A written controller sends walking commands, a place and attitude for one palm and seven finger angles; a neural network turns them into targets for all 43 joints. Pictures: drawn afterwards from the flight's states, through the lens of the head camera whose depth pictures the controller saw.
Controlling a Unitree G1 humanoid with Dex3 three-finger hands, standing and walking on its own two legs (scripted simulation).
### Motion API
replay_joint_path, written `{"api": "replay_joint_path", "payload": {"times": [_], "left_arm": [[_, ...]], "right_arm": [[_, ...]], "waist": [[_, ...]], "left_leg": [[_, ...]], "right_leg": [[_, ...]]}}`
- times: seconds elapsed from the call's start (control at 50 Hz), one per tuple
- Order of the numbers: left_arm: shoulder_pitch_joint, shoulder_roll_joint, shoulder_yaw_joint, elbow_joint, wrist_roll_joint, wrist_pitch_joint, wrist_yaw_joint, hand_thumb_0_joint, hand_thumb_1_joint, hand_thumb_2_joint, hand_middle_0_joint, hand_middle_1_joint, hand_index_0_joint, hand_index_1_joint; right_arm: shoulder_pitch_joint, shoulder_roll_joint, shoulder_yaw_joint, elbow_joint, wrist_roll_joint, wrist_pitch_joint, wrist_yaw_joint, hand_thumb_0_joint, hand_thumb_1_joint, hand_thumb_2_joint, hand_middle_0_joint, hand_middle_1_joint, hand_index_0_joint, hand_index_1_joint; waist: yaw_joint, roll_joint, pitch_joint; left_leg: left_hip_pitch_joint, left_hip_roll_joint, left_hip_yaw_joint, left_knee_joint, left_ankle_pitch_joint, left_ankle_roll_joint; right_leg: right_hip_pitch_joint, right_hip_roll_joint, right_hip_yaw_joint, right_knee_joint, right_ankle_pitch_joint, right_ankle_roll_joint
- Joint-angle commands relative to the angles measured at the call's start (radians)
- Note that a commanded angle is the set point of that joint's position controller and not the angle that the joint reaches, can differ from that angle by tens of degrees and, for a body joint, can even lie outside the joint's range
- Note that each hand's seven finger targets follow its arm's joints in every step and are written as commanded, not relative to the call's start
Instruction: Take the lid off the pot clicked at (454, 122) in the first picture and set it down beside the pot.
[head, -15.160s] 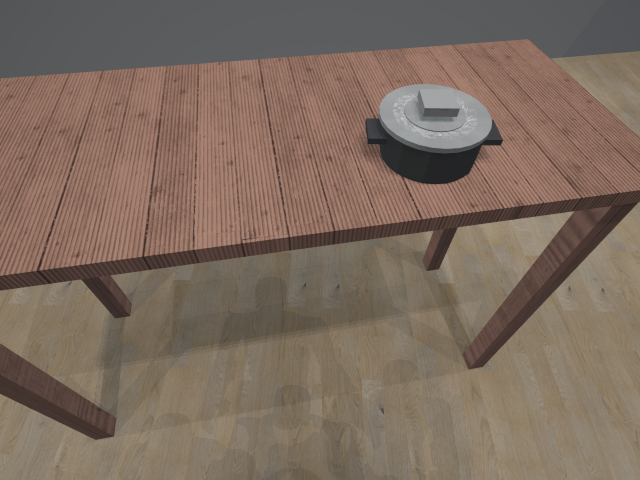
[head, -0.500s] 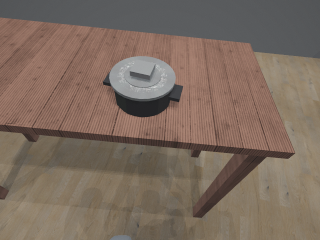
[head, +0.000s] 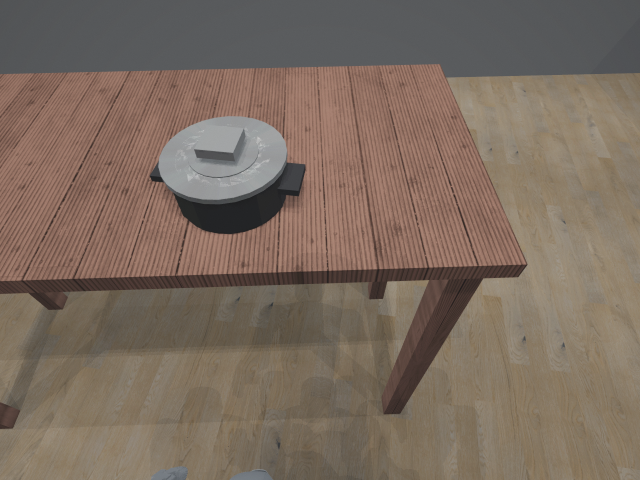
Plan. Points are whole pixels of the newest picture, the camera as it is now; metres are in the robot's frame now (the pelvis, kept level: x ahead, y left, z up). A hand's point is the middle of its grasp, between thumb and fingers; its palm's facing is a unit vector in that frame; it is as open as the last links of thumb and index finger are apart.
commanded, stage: come to a stop and stand still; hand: left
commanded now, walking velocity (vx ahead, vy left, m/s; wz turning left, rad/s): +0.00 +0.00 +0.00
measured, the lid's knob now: (220, 142) +0.49 +0.14 +0.16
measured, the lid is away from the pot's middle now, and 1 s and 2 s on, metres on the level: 0.00 0.00 0.00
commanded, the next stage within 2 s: look again from close up in 0.30 s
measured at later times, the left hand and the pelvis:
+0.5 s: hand out of the picture -0.01 +0.17 -0.17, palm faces +0.02 -0.97 -0.22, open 7.3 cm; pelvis +0.00 +0.00 +0.00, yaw +1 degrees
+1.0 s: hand out of the picture +0.04 +0.19 -0.18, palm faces +0.01 -0.98 -0.19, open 7.4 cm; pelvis +0.02 +0.01 +0.00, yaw +0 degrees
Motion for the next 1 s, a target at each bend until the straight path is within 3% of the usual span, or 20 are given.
{"api": "replay_joint_path", "payload": {"times": [0.0,0.06,0.1,0.12,0.14,0.16,0.2,0.3,0.34,0.36,0.38,0.4,0.42,0.46,0.5,0.54,0.62,0.7,0.84,0.98], "left_arm": [[0.028,0.141,0.035,-0.031,-0.009,-0.031,0.013,0.000,0.900,0.900,-0.200,-0.300,-0.200,-0.300],[0.038,0.125,0.028,-0.011,-0.015,-0.034,0.013,0.000,0.900,0.900,-0.200,-0.300,-0.200,-0.300],[0.078,0.088,0.019,0.006,-0.021,-0.033,0.011,0.000,0.900,0.900,-0.200,-0.300,-0.200,-0.300],[0.089,0.082,0.018,0.012,-0.023,-0.031,0.011,0.000,0.900,0.900,-0.200,-0.300,-0.200,-0.300],[0.094,0.077,0.018,0.014,-0.021,-0.029,0.013,0.000,0.900,0.900,-0.200,-0.300,-0.200,-0.300],[0.088,0.085,0.016,0.032,-0.019,-0.027,0.013,0.000,0.900,0.900,-0.200,-0.300,-0.200,-0.300],[0.100,0.089,0.016,0.051,-0.020,-0.029,0.012,0.000,0.900,0.900,-0.200,-0.300,-0.200,-0.300],[0.118,0.097,0.011,0.081,-0.017,-0.038,0.009,0.000,0.900,0.900,-0.200,-0.300,-0.200,-0.300],[0.118,0.092,0.009,0.084,-0.017,-0.039,0.010,0.000,0.900,0.900,-0.200,-0.300,-0.200,-0.300],[0.238,0.105,0.005,0.130,0.005,-0.069,0.056,0.000,0.900,0.900,-0.200,-0.300,-0.200,-0.300],[0.170,0.161,0.005,0.080,-0.004,-0.076,0.050,0.000,0.900,0.900,-0.200,-0.300,-0.200,-0.300],[0.139,0.148,0.002,0.065,-0.004,-0.075,0.042,0.000,0.900,0.900,-0.200,-0.300,-0.200,-0.300],[0.116,0.153,0.006,0.062,-0.007,-0.065,0.036,0.000,0.900,0.900,-0.200,-0.300,-0.200,-0.300],[0.120,0.120,-0.003,0.053,-0.008,-0.058,0.034,0.000,0.900,0.900,-0.200,-0.300,-0.200,-0.300],[0.138,0.101,-0.012,0.062,-0.008,-0.055,0.031,0.000,0.900,0.900,-0.200,-0.300,-0.200,-0.300],[0.150,0.095,-0.010,0.063,-0.008,-0.048,0.028,0.000,0.900,0.900,-0.200,-0.300,-0.200,-0.300],[0.180,0.097,-0.011,0.070,-0.010,-0.048,0.027,0.000,0.900,0.900,-0.200,-0.300,-0.200,-0.300],[0.186,0.096,-0.012,0.076,-0.010,-0.047,0.030,0.000,0.900,0.900,-0.200,-0.300,-0.200,-0.300],[0.162,0.104,-0.007,0.076,-0.012,-0.038,0.027,0.000,0.900,0.900,-0.200,-0.300,-0.200,-0.300],[0.152,0.103,-0.006,0.090,-0.012,-0.038,0.028,0.000,0.900,0.900,-0.200,-0.300,-0.200,-0.300]], "right_arm": [[0.031,-0.034,-0.002,-0.028,0.006,-0.026,0.000,0.000,-0.900,-0.900,0.200,0.300,0.200,0.300],[0.057,-0.012,0.008,0.000,0.008,-0.039,-0.003,0.000,-0.900,-0.900,0.200,0.300,0.200,0.300],[0.050,-0.046,0.014,0.010,0.004,-0.060,-0.010,0.000,-0.900,-0.900,0.200,0.300,0.200,0.300],[0.030,-0.056,0.015,0.010,0.004,-0.062,-0.012,0.000,-0.900,-0.900,0.200,0.300,0.200,0.300],[0.023,-0.071,0.015,0.010,0.003,-0.058,-0.013,0.000,-0.900,-0.900,0.200,0.300,0.200,0.300],[0.022,-0.055,0.021,0.025,0.003,-0.063,-0.014,0.000,-0.900,-0.900,0.200,0.300,0.200,0.300],[0.018,-0.046,0.027,0.030,0.006,-0.063,-0.015,0.000,-0.900,-0.900,0.200,0.300,0.200,0.300],[0.032,-0.044,0.023,0.038,0.008,-0.059,-0.013,0.000,-0.900,-0.900,0.200,0.300,0.200,0.300],[0.033,-0.047,0.023,0.040,0.008,-0.057,-0.012,0.000,-0.900,-0.900,0.200,0.300,0.200,0.300],[-0.036,-0.095,0.021,-0.017,0.012,-0.073,-0.004,0.000,-0.900,-0.900,0.200,0.300,0.200,0.300],[0.030,-0.022,0.033,-0.048,0.010,-0.062,0.005,0.000,-0.900,-0.900,0.200,0.300,0.200,0.300],[0.041,-0.023,0.033,-0.040,0.006,-0.063,0.006,0.000,-0.900,-0.900,0.200,0.300,0.200,0.300],[0.073,-0.023,0.030,-0.043,0.002,-0.058,0.008,0.000,-0.900,-0.900,0.200,0.300,0.200,0.300],[0.065,-0.047,0.029,-0.060,0.003,-0.058,0.007,0.000,-0.900,-0.900,0.200,0.300,0.200,0.300],[0.065,-0.056,0.032,-0.064,0.004,-0.063,0.007,0.000,-0.900,-0.900,0.200,0.300,0.200,0.300],[0.063,-0.061,0.033,-0.072,0.004,-0.067,0.004,0.000,-0.900,-0.900,0.200,0.300,0.200,0.300],[0.067,-0.060,0.038,-0.063,0.005,-0.079,0.000,0.000,-0.900,-0.900,0.200,0.300,0.200,0.300],[0.062,-0.067,0.040,-0.048,0.008,-0.084,-0.003,0.000,-0.900,-0.900,0.200,0.300,0.200,0.300],[0.061,-0.066,0.040,-0.028,0.007,-0.085,-0.008,0.000,-0.900,-0.900,0.200,0.300,0.200,0.300],[0.067,-0.061,0.038,-0.006,0.008,-0.087,-0.012,0.000,-0.900,-0.900,0.200,0.300,0.200,0.300]], "waist": [[0.027,-0.171,-0.090],[0.018,-0.120,-0.067],[0.042,0.013,-0.072],[0.056,0.035,-0.060],[0.058,0.013,-0.037],[0.056,0.099,-0.045],[0.062,0.146,-0.042],[0.049,-0.002,-0.042],[0.046,-0.030,-0.030],[0.081,0.029,-0.073],[0.018,-0.024,-0.151],[0.016,0.011,-0.119],[0.010,0.026,-0.166],[0.009,-0.035,-0.051],[0.021,-0.078,0.008],[0.033,-0.032,0.032],[0.048,-0.019,-0.021],[0.053,-0.010,-0.032],[0.057,0.019,-0.039],[0.056,0.025,-0.070]], "left_leg": [[0.050,-0.016,0.011,0.020,0.037,-0.005],[0.187,-0.011,0.000,-0.200,0.183,-0.005],[0.238,0.077,-0.099,-0.290,0.385,0.031],[0.209,0.105,-0.124,-0.303,0.404,0.045],[0.186,0.104,-0.114,-0.292,0.357,0.041],[0.185,0.098,-0.132,-0.316,0.376,0.049],[0.174,0.104,-0.130,-0.356,0.339,0.058],[0.202,0.068,-0.103,-0.339,0.229,0.037],[0.208,0.064,-0.098,-0.339,0.215,0.036],[0.189,0.061,-0.038,-0.122,0.298,0.017],[0.156,0.015,-0.044,-0.135,0.110,0.019],[0.178,0.012,-0.041,-0.163,0.115,0.021],[0.220,0.016,-0.047,-0.186,0.157,0.025],[0.164,0.035,-0.073,-0.193,0.169,0.039],[0.128,0.044,-0.097,-0.232,0.183,0.052],[0.103,0.052,-0.124,-0.268,0.162,0.061],[0.133,0.058,-0.126,-0.289,0.221,0.068],[0.144,0.061,-0.119,-0.284,0.289,0.070],[0.151,0.064,-0.121,-0.292,0.300,0.069],[0.199,0.070,-0.115,-0.281,0.420,0.071]], "right_leg": [[0.047,-0.190,0.170,-0.195,0.346,-0.137],[-0.009,-0.159,0.149,-0.171,0.276,-0.088],[-0.016,-0.091,0.112,-0.126,0.239,-0.036],[0.016,-0.063,0.091,-0.138,0.183,-0.022],[0.012,-0.063,0.110,-0.168,0.144,-0.021],[0.028,-0.072,0.095,-0.151,0.165,-0.020],[0.067,-0.062,0.071,-0.156,0.135,-0.007],[0.038,-0.086,0.106,-0.219,0.135,-0.017],[0.018,-0.088,0.111,-0.235,0.108,-0.019],[0.064,-0.163,0.159,-0.200,0.532,0.017],[0.096,-0.211,0.213,-0.206,0.355,-0.032],[0.034,-0.199,0.200,-0.209,0.211,-0.066],[0.020,-0.170,0.163,-0.182,0.112,-0.081],[-0.073,-0.120,0.132,-0.193,-0.038,-0.058],[-0.085,-0.096,0.119,-0.185,-0.047,-0.047],[-0.090,-0.078,0.099,-0.157,-0.053,-0.042],[-0.029,-0.075,0.087,-0.128,0.039,-0.035],[0.001,-0.078,0.088,-0.115,0.117,-0.029],[0.020,-0.078,0.072,-0.110,0.131,-0.022],[0.047,-0.085,0.068,-0.103,0.201,-0.018]]}}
